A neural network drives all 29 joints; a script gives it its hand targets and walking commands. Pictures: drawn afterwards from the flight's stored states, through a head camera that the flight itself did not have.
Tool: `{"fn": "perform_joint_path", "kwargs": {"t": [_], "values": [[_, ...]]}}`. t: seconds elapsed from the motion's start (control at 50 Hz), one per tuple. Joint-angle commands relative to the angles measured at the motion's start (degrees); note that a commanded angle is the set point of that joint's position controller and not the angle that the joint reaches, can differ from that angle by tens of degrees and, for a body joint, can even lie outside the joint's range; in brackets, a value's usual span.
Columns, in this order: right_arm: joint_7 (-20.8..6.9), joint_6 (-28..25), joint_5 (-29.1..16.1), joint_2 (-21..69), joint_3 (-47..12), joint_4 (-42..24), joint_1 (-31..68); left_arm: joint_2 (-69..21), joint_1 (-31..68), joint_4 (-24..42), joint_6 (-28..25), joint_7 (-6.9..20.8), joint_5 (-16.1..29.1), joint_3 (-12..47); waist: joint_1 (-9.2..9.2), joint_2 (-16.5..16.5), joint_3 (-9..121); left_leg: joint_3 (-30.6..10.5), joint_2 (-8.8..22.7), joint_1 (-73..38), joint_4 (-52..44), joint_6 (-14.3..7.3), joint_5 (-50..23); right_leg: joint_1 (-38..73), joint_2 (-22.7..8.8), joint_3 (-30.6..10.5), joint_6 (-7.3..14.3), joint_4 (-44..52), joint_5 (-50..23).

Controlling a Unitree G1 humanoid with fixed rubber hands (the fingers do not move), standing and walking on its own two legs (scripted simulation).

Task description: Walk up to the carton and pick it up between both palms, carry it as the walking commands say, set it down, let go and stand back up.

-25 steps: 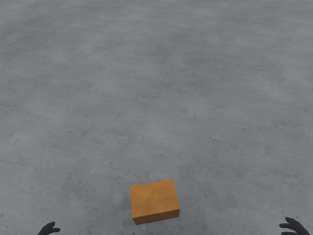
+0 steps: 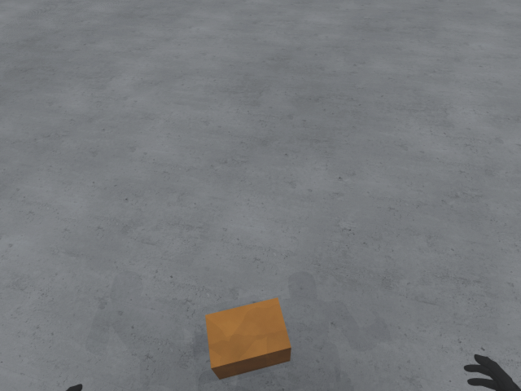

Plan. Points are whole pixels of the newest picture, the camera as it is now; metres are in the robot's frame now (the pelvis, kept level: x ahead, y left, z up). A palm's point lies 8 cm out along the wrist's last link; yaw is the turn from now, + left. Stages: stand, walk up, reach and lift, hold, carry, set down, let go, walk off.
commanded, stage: walk up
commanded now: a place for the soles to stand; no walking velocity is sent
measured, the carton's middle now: (248, 338) +0.39 +0.09 -0.68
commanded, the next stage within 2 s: reach and lift in 0.88 s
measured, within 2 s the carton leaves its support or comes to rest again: neither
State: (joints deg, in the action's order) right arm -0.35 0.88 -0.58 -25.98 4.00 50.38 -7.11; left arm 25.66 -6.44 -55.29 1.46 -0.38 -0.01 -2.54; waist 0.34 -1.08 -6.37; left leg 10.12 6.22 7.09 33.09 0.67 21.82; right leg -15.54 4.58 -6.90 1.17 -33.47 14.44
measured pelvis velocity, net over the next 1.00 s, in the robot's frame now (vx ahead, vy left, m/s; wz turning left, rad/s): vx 0.00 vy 0.01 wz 0.12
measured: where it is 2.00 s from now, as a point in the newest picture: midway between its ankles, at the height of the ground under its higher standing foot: outside the picture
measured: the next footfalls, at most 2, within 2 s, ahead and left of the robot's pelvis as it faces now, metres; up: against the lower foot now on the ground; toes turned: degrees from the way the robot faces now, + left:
none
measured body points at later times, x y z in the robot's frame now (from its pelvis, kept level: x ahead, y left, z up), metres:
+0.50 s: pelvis +0.00 +0.01 +0.02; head +0.01 +0.01 +0.47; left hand +0.12 +0.33 -0.09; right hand +0.08 -0.32 -0.10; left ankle -0.04 +0.13 -0.73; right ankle +0.04 -0.11 -0.73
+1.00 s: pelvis +0.00 +0.01 +0.01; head +0.06 +0.01 +0.45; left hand +0.14 +0.33 -0.08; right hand +0.19 -0.29 -0.08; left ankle -0.04 +0.13 -0.73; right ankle +0.04 -0.11 -0.73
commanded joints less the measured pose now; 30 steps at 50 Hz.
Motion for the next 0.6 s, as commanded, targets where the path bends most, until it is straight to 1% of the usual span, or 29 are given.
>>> {"fn": "perform_joint_path", "kwargs": {"t": [0.0,0.02,0.04,0.06,0.08,0.1,0.14,0.18,0.38,0.4,0.44,0.46,0.58], "values": [[0.22,0.16,-0.89,-8.7,1.38,-1.83,-3.37,11.98,3.26,3.06,-1.04,-0.42,0.36,-2.04,0.63,9.49,6.89,-8.3,-3.08,1.49,-2.36,-2.16,3.73,3.55,-13.79,-21.68,8.74,15.73,-11.6],[0.43,-0.16,-0.91,-8.17,0.93,-1.09,-4.43,11.0,4.21,2.82,-0.86,-0.77,0.43,-1.68,1.25,8.28,6.93,-9.55,-2.14,-0.61,-7.16,-2.26,0.09,2.94,-13.43,-19.77,7.65,16.32,-10.23],[0.8,-0.77,-0.7,-8.5,0.92,-0.18,-5.55,9.83,5.35,2.74,-0.81,-0.89,0.48,-1.32,1.87,6.88,6.66,-10.22,0.16,-3.85,-12.76,-2.51,-6.32,1.23,-12.13,-16.1,4.87,15.81,-9.73],[0.97,-1.55,-0.24,-9.58,0.94,0.1,-4.51,8.62,5.3,2.44,-0.92,-0.8,0.6,-1.13,1.05,5.0,6.37,-10.19,2.45,-5.0,-15.07,-2.73,-9.07,1.67,-9.94,-11.92,2.18,14.91,-10.82],[0.84,-2.15,0.03,-9.72,0.94,0.25,-2.98,8.15,4.47,1.72,-1.19,-0.72,0.56,-1.27,-0.01,3.29,6.6,-10.04,3.63,-4.91,-15.37,-2.66,-13.0,3.81,-8.66,-9.39,0.92,13.8,-14.39],[0.65,-2.47,0.09,-9.41,0.96,0.44,-2.33,8.15,3.76,0.9,-1.5,-0.77,0.56,-1.48,-0.41,2.52,7.61,-9.75,4.17,-4.6,-15.36,-2.58,-16.13,6.37,-8.27,-7.88,0.62,12.93,-17.86],[0.62,-2.64,-0.11,-8.36,0.82,0.95,-1.59,7.77,3.55,-0.65,-1.8,-0.75,0.75,-1.39,-0.35,0.98,8.76,-8.97,3.91,-3.83,-15.84,-2.37,-18.18,9.42,-8.48,-6.44,0.87,12.6,-21.46],[0.75,-2.55,-0.41,-8.1,0.77,1.65,-1.68,7.66,4.06,-1.66,-1.79,-0.76,0.81,-1.23,-0.22,-0.12,8.74,-8.87,3.72,-3.66,-16.6,-2.31,-18.02,10.2,-8.75,-5.76,0.93,12.85,-21.95],[1.08,-2.47,-0.16,-7.47,0.98,3.59,-1.83,7.17,5.92,-4.86,-1.77,-0.78,0.51,-1.04,0.27,0.8,5.77,-9.67,3.41,-2.8,-18.68,-2.25,-11.83,8.12,-9.07,-5.02,0.3,15.45,-16.08],[1.14,-2.46,-0.1,-7.21,1.01,3.57,-3.6,7.08,5.65,-3.63,-2.04,-0.67,-0.41,-1.22,0.15,1.57,6.88,-9.93,2.88,-2.41,-18.33,-2.67,-8.72,9.38,-8.87,-4.08,0.67,15.54,-10.53],[1.13,-2.49,0.13,-7.08,1.11,3.43,-3.35,6.9,6.0,-3.33,-2.06,-0.54,-0.44,-1.23,0.16,1.58,4.46,-10.22,2.64,-1.99,-18.5,-2.87,-6.94,6.52,-8.95,-4.65,0.92,16.86,-5.92],[1.12,-2.52,0.16,-6.99,1.16,3.35,-3.47,6.89,6.12,-3.12,-2.1,-0.47,-0.4,-1.23,0.23,1.48,3.81,-10.42,2.56,-1.86,-18.55,-2.87,-6.97,5.89,-9.04,-4.65,0.95,17.13,-5.22],[1.25,-2.9,0.19,-7.01,1.35,3.14,-4.34,6.59,5.12,-2.27,-2.57,-0.45,-0.3,-1.22,0.41,1.26,4.49,-11.53,2.59,-2.08,-18.23,-2.96,-10.95,7.41,-9.33,-3.2,0.78,16.17,-10.01]]}}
